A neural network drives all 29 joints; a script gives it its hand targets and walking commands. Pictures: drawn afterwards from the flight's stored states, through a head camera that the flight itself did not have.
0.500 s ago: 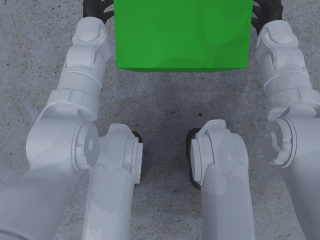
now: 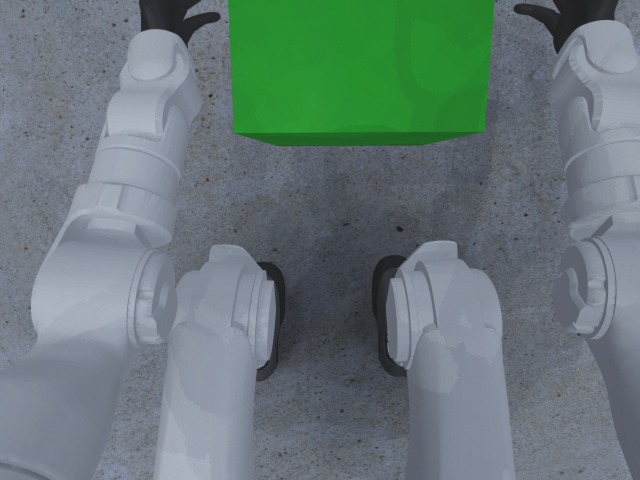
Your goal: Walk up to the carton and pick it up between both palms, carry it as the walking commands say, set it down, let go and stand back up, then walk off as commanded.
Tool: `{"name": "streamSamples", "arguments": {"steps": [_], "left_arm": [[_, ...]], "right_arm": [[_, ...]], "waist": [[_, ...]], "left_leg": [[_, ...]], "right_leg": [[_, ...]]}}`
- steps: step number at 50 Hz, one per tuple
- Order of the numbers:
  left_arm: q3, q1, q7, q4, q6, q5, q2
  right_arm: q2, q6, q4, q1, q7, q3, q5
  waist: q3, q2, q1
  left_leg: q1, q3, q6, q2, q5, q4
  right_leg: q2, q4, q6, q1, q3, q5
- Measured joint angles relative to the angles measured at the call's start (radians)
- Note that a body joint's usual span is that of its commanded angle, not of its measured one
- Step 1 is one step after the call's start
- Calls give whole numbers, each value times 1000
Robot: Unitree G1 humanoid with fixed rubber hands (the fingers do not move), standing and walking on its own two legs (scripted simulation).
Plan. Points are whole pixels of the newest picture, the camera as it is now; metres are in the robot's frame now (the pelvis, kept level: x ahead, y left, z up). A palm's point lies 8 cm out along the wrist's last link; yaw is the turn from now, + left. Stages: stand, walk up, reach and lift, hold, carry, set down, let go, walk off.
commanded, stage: set down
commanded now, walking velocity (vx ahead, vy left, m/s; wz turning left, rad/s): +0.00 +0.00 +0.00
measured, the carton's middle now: (353, 25) +0.57 -0.05 -0.25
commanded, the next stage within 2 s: let go in 1.12 s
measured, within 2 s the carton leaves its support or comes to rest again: neither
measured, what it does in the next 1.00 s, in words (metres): rises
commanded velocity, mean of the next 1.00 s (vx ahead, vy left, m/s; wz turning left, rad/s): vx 0.00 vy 0.00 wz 0.00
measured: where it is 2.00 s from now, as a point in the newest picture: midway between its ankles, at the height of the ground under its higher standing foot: (328, 337)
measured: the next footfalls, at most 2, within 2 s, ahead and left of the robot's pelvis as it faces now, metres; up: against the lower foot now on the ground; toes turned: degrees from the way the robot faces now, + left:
none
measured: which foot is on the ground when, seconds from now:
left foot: down 0.00-1.00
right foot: down 0.00-1.00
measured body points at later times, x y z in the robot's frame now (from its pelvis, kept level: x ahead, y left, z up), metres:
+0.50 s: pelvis +0.01 -0.01 +0.12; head +0.34 -0.04 +0.42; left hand +0.56 +0.14 +0.01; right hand +0.54 -0.27 +0.00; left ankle +0.11 +0.12 -0.35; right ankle +0.11 -0.11 -0.35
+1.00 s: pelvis +0.04 -0.01 +0.26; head +0.34 -0.04 +0.59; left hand +0.55 +0.14 +0.15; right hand +0.54 -0.28 +0.15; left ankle +0.11 +0.12 -0.35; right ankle +0.11 -0.11 -0.35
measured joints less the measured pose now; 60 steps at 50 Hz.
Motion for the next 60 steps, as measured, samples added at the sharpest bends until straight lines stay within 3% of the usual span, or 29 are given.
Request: {"name": "streamSamples", "arguments": {"steps": [17, 34, 51, 60], "left_arm": [[100, 98, -28, -87, 57, 101, -47], [116, 190, -44, -174, 96, 132, -73], [147, 303, -80, -198, 73, 180, -110], [210, 308, -107, -147, 49, 263, -144]], "right_arm": [[56, 78, -97, 103, 40, -100, -111], [63, 108, -167, 189, 85, -146, -140], [88, 72, -147, 268, 133, -190, -172], [122, 44, -93, 271, 142, -233, -253]], "waist": [[-236, -18, 6], [-336, -20, 20], [-376, -26, 23], [-384, -25, 26]], "left_leg": [[119, -16, 1, 10, 36, -275], [324, -28, 13, 21, 120, -610], [639, -36, 22, 34, 251, -1026], [749, -37, 24, 43, 300, -1173]], "right_leg": [[0, -267, -11, 117, 1, 29], [3, -605, -5, 327, 10, 109], [3, -1015, -2, 642, 25, 235], [5, -1161, -4, 750, 29, 284]]}}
